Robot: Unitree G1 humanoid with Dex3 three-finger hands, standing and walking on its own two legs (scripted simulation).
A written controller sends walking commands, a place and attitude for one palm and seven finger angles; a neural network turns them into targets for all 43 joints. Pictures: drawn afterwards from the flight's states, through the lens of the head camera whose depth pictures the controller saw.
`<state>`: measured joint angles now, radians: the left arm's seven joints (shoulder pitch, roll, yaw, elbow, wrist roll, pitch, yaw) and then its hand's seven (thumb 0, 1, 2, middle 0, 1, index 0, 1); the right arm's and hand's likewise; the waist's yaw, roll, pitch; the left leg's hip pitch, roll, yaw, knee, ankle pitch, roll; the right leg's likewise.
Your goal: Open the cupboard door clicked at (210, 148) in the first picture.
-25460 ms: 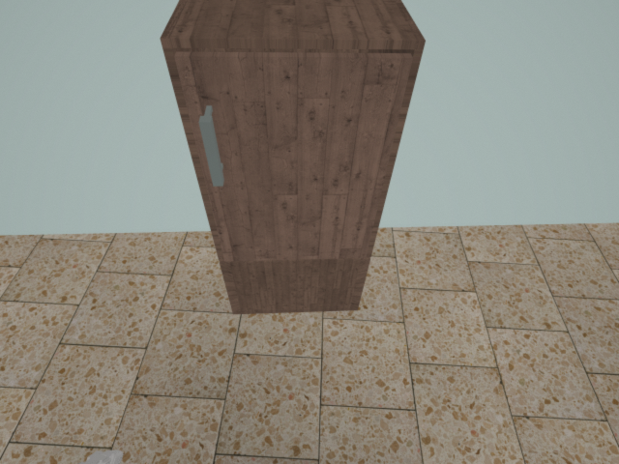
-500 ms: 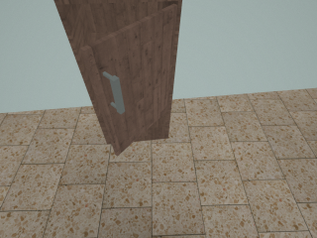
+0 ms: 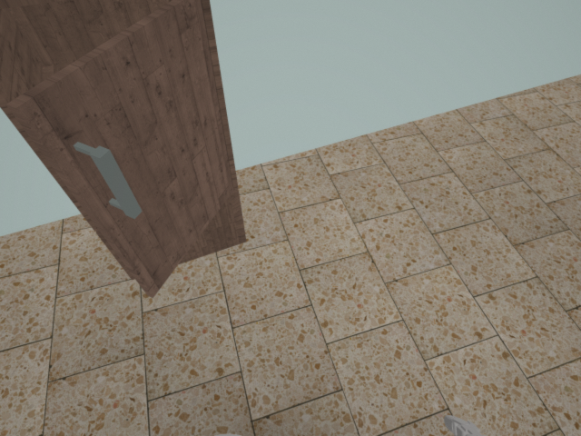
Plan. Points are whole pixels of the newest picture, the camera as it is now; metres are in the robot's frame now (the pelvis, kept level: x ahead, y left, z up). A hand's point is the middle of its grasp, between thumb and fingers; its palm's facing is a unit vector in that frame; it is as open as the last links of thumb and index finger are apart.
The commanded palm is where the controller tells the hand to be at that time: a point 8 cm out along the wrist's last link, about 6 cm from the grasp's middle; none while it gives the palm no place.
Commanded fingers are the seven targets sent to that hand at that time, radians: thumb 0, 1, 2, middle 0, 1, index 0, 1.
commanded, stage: walk to a spot facing it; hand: left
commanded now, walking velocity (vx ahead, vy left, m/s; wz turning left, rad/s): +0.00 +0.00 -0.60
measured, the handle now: (109, 181) +0.48 +0.35 +0.01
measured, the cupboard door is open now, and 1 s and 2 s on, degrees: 42 42 42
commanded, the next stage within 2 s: none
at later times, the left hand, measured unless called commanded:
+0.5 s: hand out of the picture +0.12 +0.16 -0.17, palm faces -0.27 -0.93 -0.24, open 7.4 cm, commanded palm none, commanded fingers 0.00 0.90 0.90 -0.20 -0.30 -0.20 -0.30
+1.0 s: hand (259, 404) +0.18 +0.07 -0.15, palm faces -0.52 -0.82 -0.24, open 7.4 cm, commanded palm none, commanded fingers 0.00 0.90 0.90 -0.20 -0.30 -0.20 -0.30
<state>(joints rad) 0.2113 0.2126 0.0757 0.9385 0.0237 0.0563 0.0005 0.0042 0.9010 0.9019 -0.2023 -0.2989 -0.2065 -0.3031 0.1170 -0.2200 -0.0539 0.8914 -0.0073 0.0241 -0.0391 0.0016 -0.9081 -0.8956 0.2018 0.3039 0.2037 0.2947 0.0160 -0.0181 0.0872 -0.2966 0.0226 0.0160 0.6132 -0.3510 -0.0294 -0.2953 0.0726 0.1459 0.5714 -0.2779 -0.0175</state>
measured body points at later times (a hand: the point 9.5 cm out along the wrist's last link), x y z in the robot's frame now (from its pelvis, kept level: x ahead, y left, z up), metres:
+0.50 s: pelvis -0.01 -0.02 +0.00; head +0.05 -0.03 +0.44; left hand +0.14 +0.21 -0.15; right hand -0.01 -0.30 -0.14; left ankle +0.03 +0.11 -0.71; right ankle -0.02 -0.14 -0.73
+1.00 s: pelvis +0.02 -0.07 +0.00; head +0.04 -0.10 +0.45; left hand +0.21 +0.11 -0.14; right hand -0.08 -0.32 -0.15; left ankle +0.10 +0.05 -0.67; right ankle -0.05 -0.15 -0.73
